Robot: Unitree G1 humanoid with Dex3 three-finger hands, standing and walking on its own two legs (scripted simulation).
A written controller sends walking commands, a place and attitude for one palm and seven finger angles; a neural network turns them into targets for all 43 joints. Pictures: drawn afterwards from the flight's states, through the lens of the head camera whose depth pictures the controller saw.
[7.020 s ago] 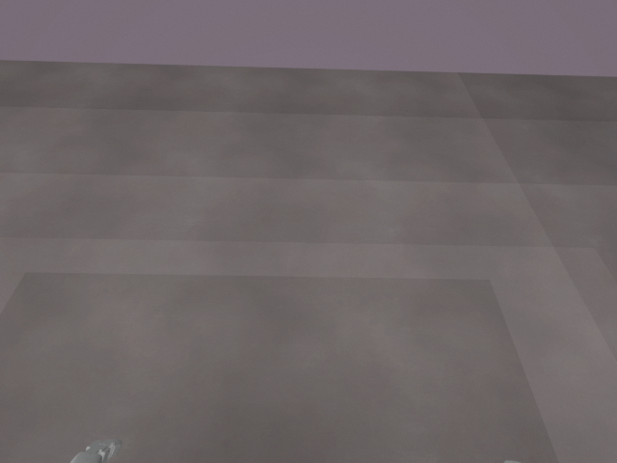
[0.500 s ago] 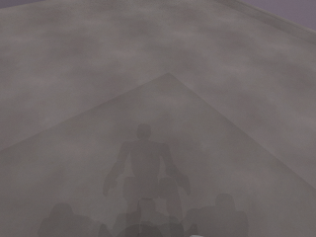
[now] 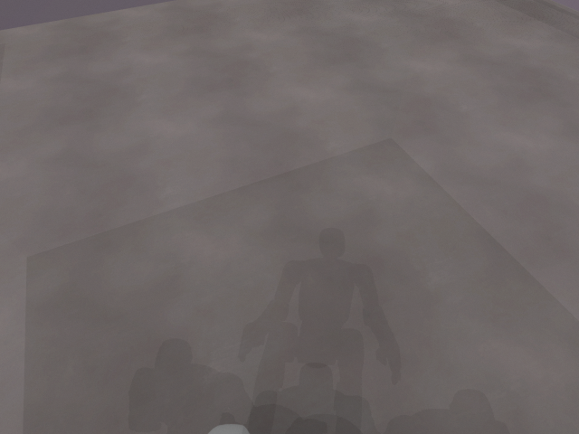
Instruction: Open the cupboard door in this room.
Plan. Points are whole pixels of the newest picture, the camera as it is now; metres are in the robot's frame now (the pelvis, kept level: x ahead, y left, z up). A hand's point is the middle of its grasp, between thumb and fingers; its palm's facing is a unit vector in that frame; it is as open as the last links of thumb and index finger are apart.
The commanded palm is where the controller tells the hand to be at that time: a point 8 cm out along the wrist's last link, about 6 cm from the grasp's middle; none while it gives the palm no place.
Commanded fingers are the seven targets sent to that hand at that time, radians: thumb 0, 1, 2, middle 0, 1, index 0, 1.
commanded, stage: turn or walk to find it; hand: left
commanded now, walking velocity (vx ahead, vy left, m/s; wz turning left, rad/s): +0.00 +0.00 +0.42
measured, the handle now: out of the picture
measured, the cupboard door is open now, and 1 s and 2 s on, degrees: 0 0 0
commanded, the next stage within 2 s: none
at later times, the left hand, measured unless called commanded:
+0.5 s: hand out of the picture +0.04 +0.24 -0.15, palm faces +0.21 -0.94 -0.26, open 7.4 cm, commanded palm none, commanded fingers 0.00 0.90 0.90 -0.20 -0.30 -0.20 -0.30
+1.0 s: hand out of the picture -0.13 +0.22 -0.19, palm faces +0.46 -0.86 -0.24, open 7.4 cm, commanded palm none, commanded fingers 0.00 0.90 0.90 -0.20 -0.30 -0.20 -0.30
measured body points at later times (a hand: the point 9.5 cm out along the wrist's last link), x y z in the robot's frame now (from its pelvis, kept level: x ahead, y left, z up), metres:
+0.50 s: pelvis -0.03 +0.02 +0.00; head +0.00 +0.02 +0.45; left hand +0.03 +0.29 -0.13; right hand +0.08 -0.20 -0.15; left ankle -0.01 +0.14 -0.74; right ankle -0.01 -0.11 -0.71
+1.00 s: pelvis -0.07 +0.02 -0.01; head -0.04 +0.05 +0.43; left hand -0.15 +0.27 -0.17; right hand +0.11 -0.18 -0.15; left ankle -0.12 +0.13 -0.74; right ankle -0.01 -0.10 -0.73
